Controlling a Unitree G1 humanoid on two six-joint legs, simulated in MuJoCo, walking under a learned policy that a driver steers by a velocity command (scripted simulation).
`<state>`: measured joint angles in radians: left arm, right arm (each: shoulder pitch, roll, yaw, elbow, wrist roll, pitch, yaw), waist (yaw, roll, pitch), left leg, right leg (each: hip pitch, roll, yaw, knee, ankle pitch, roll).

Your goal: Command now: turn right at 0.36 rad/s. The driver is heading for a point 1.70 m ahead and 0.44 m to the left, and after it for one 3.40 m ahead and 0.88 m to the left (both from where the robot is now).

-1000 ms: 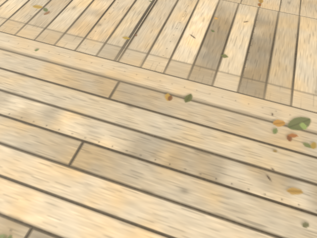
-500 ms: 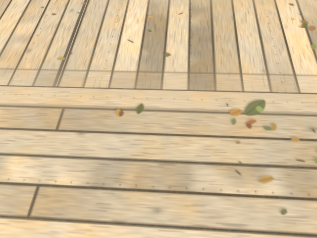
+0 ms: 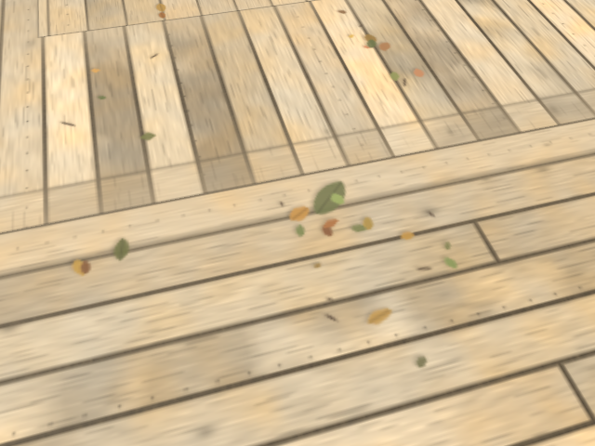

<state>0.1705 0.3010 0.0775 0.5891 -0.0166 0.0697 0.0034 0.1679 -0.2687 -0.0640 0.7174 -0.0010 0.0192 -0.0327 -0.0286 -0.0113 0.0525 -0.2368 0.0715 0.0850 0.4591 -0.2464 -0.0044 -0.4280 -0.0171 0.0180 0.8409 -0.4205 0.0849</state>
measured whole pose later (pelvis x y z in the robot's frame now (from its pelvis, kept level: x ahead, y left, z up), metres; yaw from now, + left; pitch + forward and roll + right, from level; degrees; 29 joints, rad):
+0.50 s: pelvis +0.04 -0.02 +0.00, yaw -4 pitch +1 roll -1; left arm 0.30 0.29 0.06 0.73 -0.02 -0.02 0.00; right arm 0.19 -0.30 -0.05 0.79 0.02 -0.06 0.02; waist 0.03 -0.01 -0.02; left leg -0.32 0.03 0.03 0.56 -0.28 0.02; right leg -0.16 0.03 0.03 0.39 -0.26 -0.03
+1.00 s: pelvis +0.25 -0.03 -0.02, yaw -2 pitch +3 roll +0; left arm -0.01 0.25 0.03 0.62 -0.01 -0.09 -0.06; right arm 0.47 -0.28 -0.04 0.88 0.02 -0.05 -0.01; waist -0.11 -0.03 0.04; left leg 0.13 0.00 -0.01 0.27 -0.43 0.00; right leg -0.53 -0.01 -0.01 0.49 -0.01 -0.05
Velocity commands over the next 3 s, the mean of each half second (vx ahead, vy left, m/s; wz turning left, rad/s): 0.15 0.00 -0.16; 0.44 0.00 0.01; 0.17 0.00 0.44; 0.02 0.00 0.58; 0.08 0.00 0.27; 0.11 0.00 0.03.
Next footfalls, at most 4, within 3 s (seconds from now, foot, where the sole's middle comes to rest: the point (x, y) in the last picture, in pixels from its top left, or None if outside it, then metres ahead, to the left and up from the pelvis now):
0.08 right None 0.04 -0.14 -0.78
0.52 left None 0.10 0.10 -0.78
1.02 right None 0.44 -0.16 -0.78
1.50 left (253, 439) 0.47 0.09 -0.78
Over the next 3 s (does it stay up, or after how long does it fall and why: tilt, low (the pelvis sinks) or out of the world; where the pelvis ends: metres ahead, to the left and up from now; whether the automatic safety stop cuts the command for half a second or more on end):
stays up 0.48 0.02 -0.01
